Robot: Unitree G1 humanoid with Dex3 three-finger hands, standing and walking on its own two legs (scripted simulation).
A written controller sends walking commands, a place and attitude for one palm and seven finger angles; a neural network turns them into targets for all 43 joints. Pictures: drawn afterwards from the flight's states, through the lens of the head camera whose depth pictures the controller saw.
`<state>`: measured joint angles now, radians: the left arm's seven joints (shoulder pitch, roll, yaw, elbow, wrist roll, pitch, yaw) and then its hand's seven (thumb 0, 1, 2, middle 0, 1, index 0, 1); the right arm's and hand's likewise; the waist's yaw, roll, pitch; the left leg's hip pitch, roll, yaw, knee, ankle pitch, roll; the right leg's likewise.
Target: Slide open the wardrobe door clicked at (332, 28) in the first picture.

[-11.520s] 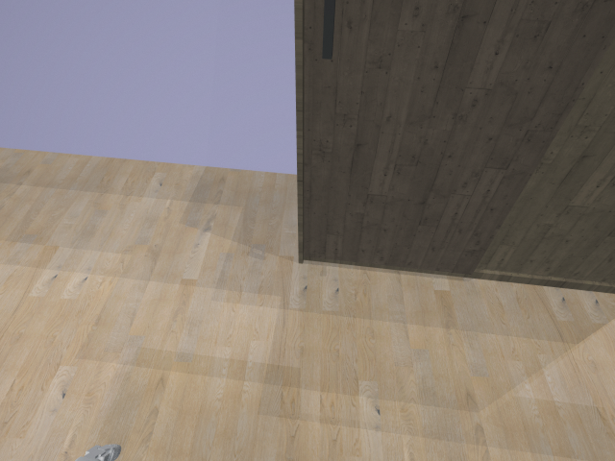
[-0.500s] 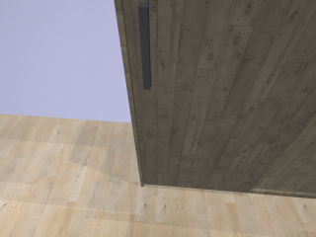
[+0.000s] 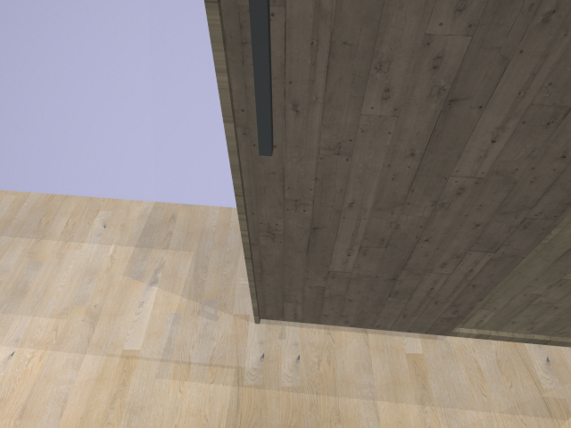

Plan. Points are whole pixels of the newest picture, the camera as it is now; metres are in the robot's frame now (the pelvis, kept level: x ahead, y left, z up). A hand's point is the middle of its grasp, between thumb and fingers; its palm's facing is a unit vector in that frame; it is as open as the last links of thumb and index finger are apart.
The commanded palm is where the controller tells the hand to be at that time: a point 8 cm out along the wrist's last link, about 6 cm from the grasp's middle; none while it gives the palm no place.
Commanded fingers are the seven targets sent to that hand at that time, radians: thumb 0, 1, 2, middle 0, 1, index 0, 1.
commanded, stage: come to a stop and stand still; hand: left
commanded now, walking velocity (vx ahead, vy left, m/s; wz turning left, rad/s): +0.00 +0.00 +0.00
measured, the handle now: (265, 80) +0.53 +0.07 +0.22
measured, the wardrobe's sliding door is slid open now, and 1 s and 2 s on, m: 0.00 0.00 0.00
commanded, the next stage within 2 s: look again from close up in 0.60 s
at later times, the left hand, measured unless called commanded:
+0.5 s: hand out of the picture +0.11 +0.21 -0.16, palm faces -0.03 -0.96 -0.29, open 7.4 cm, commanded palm none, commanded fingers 0.00 0.90 0.90 -0.20 -0.30 -0.20 -0.30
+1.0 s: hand out of the picture +0.08 +0.19 -0.16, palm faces -0.02 -0.96 -0.28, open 7.4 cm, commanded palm none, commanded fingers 0.00 0.90 0.90 -0.20 -0.30 -0.20 -0.30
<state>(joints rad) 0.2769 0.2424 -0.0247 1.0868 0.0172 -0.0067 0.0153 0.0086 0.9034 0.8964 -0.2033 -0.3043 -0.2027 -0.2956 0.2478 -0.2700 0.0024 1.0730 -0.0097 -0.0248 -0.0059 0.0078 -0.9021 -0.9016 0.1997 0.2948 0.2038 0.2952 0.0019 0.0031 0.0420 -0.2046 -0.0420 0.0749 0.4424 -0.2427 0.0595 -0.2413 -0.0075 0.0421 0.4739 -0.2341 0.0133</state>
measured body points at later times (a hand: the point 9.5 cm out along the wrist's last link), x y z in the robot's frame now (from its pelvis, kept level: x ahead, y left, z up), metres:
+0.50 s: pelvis +0.03 -0.01 +0.00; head +0.05 -0.01 +0.45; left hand +0.11 +0.26 -0.14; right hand +0.10 -0.27 -0.14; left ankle +0.00 +0.08 -0.74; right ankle +0.01 -0.13 -0.74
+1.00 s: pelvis +0.03 -0.03 +0.00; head +0.04 -0.03 +0.45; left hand +0.08 +0.24 -0.14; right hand +0.09 -0.29 -0.14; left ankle +0.00 +0.08 -0.74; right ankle +0.01 -0.13 -0.74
